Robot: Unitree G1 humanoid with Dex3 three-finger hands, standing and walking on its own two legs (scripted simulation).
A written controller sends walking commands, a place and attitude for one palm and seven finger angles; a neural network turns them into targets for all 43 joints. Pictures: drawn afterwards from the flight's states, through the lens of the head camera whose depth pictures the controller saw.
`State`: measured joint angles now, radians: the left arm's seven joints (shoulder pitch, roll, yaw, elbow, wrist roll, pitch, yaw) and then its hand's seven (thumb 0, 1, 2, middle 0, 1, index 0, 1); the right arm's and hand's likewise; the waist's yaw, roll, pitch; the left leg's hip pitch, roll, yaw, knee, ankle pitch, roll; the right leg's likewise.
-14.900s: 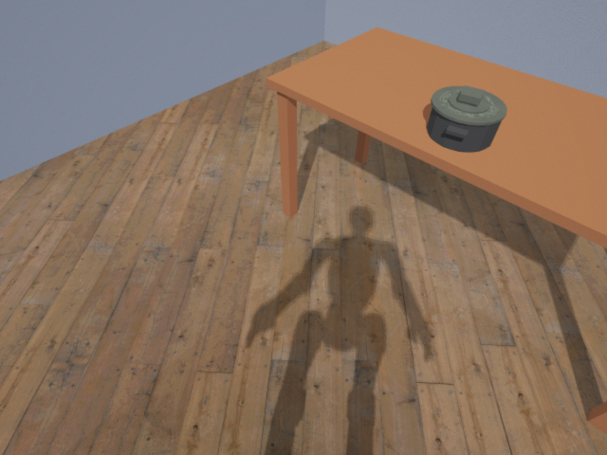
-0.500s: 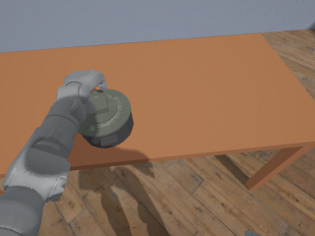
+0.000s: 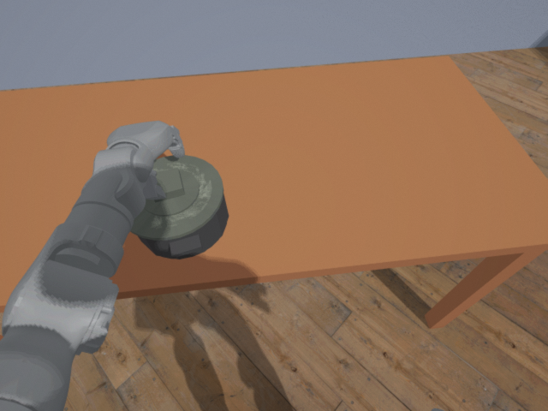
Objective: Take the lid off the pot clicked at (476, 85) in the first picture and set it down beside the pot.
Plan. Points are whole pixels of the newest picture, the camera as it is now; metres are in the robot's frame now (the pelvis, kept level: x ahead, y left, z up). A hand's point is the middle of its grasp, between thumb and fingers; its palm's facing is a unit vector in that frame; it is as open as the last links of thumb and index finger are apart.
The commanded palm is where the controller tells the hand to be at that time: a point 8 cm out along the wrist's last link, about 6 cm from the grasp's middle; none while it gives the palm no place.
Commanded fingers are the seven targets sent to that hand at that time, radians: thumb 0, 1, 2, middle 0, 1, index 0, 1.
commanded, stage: move the open hand above the knob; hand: left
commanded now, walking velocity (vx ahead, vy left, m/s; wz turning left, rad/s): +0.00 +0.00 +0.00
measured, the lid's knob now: (166, 184) +0.49 +0.18 +0.02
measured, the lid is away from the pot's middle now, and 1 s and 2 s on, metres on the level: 0.00 0.00 0.00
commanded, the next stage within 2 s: lower the open fingers around the knob in 1.16 s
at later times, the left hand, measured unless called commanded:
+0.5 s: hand (145, 176) +0.46 +0.19 +0.08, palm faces -0.36 -0.08 -0.93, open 10.6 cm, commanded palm +0.46 +0.19 +0.14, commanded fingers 0.00 -0.15 1.02 -0.54 -0.57 -0.54 -0.57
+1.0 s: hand (150, 173) +0.46 +0.18 +0.09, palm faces -0.33 -0.07 -0.94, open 10.6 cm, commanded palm +0.46 +0.18 +0.14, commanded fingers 0.00 -0.15 1.02 -0.54 -0.57 -0.54 -0.57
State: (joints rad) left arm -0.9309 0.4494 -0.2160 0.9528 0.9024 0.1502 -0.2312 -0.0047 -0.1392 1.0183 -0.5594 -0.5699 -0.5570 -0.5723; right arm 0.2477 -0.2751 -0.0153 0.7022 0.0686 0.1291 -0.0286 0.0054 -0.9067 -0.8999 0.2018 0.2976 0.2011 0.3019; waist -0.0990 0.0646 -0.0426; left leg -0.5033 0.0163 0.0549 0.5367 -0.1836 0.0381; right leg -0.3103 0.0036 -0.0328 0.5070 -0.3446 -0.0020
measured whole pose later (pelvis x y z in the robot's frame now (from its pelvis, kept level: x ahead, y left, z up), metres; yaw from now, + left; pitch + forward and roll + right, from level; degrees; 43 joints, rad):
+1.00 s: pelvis -0.01 +0.01 +0.00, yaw +0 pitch +8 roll -1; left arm -0.94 0.43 -0.23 0.96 0.91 0.15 -0.21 0.00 -0.14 1.02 -0.56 -0.57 -0.56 -0.57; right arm 0.26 -0.27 -0.02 0.71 0.07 0.12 -0.02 0.01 -0.91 -0.90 0.20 0.30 0.20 0.30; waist -0.09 0.07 -0.05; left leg -0.51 0.01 0.06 0.54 -0.18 0.05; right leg -0.32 0.00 -0.03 0.51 -0.34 0.01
